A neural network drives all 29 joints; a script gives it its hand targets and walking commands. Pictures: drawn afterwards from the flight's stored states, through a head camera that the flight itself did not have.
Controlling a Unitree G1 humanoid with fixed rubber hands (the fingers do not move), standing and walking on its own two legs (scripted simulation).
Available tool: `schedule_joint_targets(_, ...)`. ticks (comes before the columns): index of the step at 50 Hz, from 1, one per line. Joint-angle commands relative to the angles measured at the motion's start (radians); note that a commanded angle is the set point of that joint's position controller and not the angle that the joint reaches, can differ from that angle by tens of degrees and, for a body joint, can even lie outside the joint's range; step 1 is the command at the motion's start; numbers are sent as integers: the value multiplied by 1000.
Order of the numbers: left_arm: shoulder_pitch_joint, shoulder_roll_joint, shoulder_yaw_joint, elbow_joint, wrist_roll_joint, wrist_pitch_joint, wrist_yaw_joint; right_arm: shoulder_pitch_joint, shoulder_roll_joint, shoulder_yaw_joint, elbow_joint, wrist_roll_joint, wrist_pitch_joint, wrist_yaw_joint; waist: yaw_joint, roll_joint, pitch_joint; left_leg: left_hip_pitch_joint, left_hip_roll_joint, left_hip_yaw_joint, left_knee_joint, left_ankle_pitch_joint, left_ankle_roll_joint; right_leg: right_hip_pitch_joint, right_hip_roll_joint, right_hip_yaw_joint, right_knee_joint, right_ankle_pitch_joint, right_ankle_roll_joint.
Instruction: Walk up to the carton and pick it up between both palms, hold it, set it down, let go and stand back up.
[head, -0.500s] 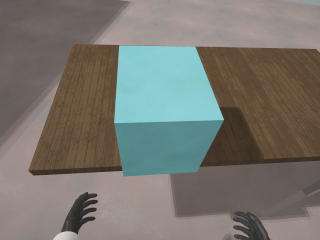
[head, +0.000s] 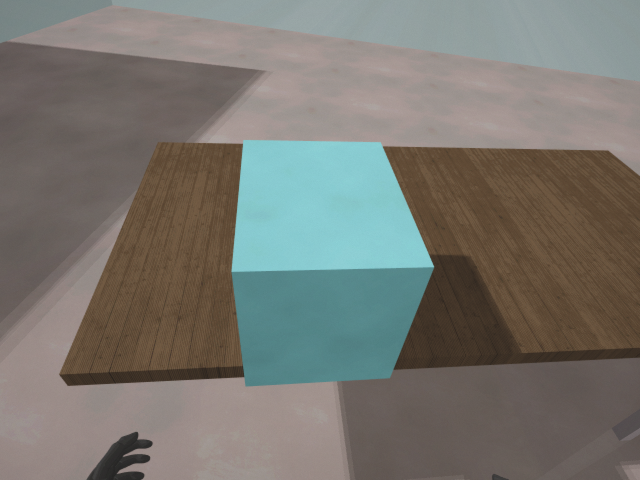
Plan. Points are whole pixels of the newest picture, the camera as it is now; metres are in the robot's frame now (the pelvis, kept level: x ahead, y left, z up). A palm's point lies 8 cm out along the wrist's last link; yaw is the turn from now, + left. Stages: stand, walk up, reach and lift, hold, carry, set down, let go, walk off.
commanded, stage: stand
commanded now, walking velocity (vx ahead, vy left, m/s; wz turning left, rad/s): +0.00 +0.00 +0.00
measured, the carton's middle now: (316, 258) +0.51 +0.04 +0.00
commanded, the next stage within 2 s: none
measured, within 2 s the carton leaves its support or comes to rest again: neither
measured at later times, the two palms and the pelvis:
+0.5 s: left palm out of the picture +0.09 +0.29 -0.11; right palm out of the picture +0.09 -0.26 -0.10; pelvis -0.01 +0.00 +0.00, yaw +0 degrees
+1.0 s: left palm out of the picture +0.03 +0.31 -0.12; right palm out of the picture +0.04 -0.25 -0.10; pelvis -0.04 +0.02 +0.00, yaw +0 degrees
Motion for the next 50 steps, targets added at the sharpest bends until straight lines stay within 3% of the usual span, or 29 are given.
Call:
schedule_joint_targets(1,11,172,69,50,104,-62,-18,-16,-274,-108,-22,-91,-6,-16,-29,72,-17,171,111,-136,59,208,55,-9,-145,78,16,147,12)
schedule_joint_targets(3,32,192,79,73,99,-67,-19,-29,-281,-102,-22,-90,-4,-15,-13,70,-14,153,110,-129,64,226,47,-9,-155,95,19,140,9)
schedule_joint_targets(4,0,184,73,95,102,-63,-18,-51,-286,-103,-16,-97,0,-18,-15,129,2,155,89,-115,58,244,45,-15,-155,85,6,152,14)
schedule_joint_targets(5,19,213,78,92,100,-64,-19,-26,-284,-108,-16,-85,1,-17,-20,45,-10,167,107,-143,51,220,46,-16,-151,83,9,115,10)
schedule_joint_targets(6,7,220,81,121,100,-60,-17,-56,-274,-107,-1,-91,0,-20,-19,24,30,146,119,-143,51,197,53,-20,-146,84,2,98,10)
schedule_joint_targets(10,10,206,66,151,91,-69,-21,-64,-280,-99,23,-87,1,-18,-14,94,-2,142,102,-147,42,208,47,15,-167,94,-3,144,6)
schedule_joint_targets(11,8,216,63,165,102,-71,-21,-39,-275,-98,31,-84,2,-21,-26,61,-33,185,99,-147,31,183,48,21,-154,91,-5,118,5)
schedule_joint_targets(12,-18,226,70,165,102,-60,-16,-62,-287,-105,40,-88,7,-20,-35,84,16,144,105,-152,33,223,46,9,-158,94,-2,156,3)
schedule_joint_targets(13,0,215,65,173,93,-63,-18,-59,-281,-99,43,-89,6,-20,-20,88,-15,155,103,-139,27,186,53,15,-147,83,-14,99,11)
schedule_joint_targets(16,14,210,58,207,88,-69,-20,-66,-293,-102,56,-81,8,-21,-31,108,-24,184,114,-156,38,279,45,22,-154,85,7,201,2)
schedule_joint_targets(19,7,238,55,230,91,-60,-13,-60,-270,-92,81,-82,12,-21,-11,59,-33,175,102,-150,37,269,52,55,-163,86,-5,208,10)
schedule_joint_targets(20,14,229,54,237,80,-60,-13,-27,-289,-98,77,-80,9,-23,-32,75,25,172,106,-158,30,273,55,23,-172,91,-13,211,-1)
schedule_joint_targets(24,11,219,54,247,88,-59,-15,-56,-300,-106,99,-86,7,-25,-15,37,3,165,109,-150,30,237,63,28,-167,85,-7,180,2)
schedule_joint_targets(26,21,227,54,277,85,-59,-15,-47,-290,-98,106,-81,13,-23,-30,130,23,133,109,-169,9,200,53,43,-166,91,-23,151,5)
schedule_joint_targets(27,8,220,52,272,85,-61,-10,-77,-270,-100,94,-81,13,-21,-19,117,29,152,111,-160,-5,154,54,23,-159,93,-41,88,11)
schedule_joint_targets(28,11,225,58,289,91,-63,-10,-38,-275,-95,107,-71,14,-24,-49,77,37,144,106,-174,-17,159,44,26,-158,82,-39,77,4)
schedule_joint_targets(30,14,240,54,293,89,-58,-16,-71,-268,-92,121,-74,11,-24,-29,118,60,109,108,-172,-23,95,45,16,-156,99,-58,21,0)
schedule_joint_targets(32,19,219,48,308,94,-67,-20,-64,-288,-99,139,-77,10,-26,-14,62,66,127,103,-174,-38,100,49,26,-159,86,-54,59,9)
schedule_joint_targets(35,16,230,58,318,86,-60,-17,-75,-273,-98,132,-79,12,-20,-25,139,59,103,92,-177,-56,-25,36,12,-159,106,-50,-7,6)
schedule_joint_targets(36,3,258,60,308,86,-58,-14,-59,-259,-93,149,-72,13,-18,-25,113,55,108,104,-185,-56,-22,42,26,-166,120,-53,-31,-4)
schedule_joint_targets(37,25,244,56,308,87,-55,-19,-94,-291,-102,144,-73,13,-21,2,96,60,116,104,-188,-47,-46,40,6,-154,119,-61,-22,-3)
schedule_joint_targets(39,7,243,53,324,105,-56,-17,-47,-274,-91,156,-73,12,-19,-27,123,98,91,101,-195,-73,-38,45,16,-158,112,-46,-35,-6)
schedule_joint_targets(40,41,233,61,332,91,-55,-22,-67,-269,-92,157,-79,8,-25,-12,103,51,106,92,-179,-51,-6,50,28,-159,125,-61,-2,-8)
schedule_joint_targets(43,30,222,41,339,92,-50,-19,-20,-296,-101,174,-77,16,-24,-38,125,113,117,96,-209,-81,-70,38,-16,-147,107,-53,-38,-5)
schedule_joint_targets(44,40,231,49,360,88,-49,-23,-18,-288,-95,181,-71,19,-20,-33,169,38,124,120,-238,-99,-133,46,12,-135,86,-12,-54,-11)
schedule_joint_targets(45,41,236,48,357,88,-50,-20,-40,-297,-99,175,-75,22,-21,-25,124,105,80,122,-238,-104,-147,39,1,-137,107,-37,-64,-2)
schedule_joint_targets(47,35,233,51,367,84,-48,-24,-70,-295,-99,170,-73,19,-23,-22,114,75,96,108,-220,-93,-115,31,3,-137,101,-27,-47,1)
schedule_joint_targets(48,36,210,45,362,94,-51,-24,-59,-292,-101,188,-71,15,-27,-23,173,64,116,119,-224,-92,-132,33,-7,-133,99,-28,-48,-7)
schedule_joint_targets(50,35,238,45,363,85,-54,-22,-84,-281,-99,192,-59,17,-23,-25,133,49,139,112,-207,-79,-68,37,3,-146,113,-36,13,4)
